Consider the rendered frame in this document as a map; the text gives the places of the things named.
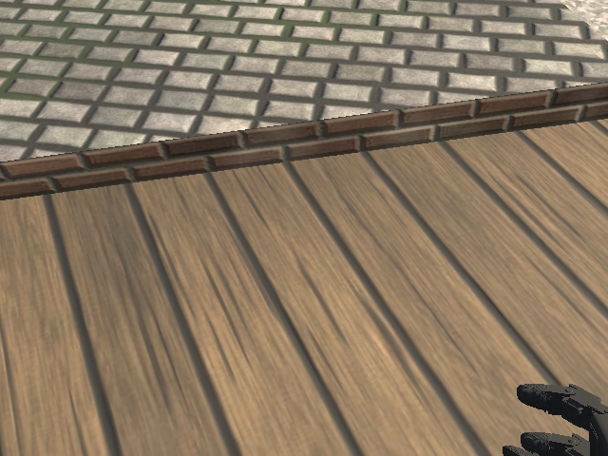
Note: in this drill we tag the right robot hand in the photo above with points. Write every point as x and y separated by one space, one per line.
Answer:
576 405

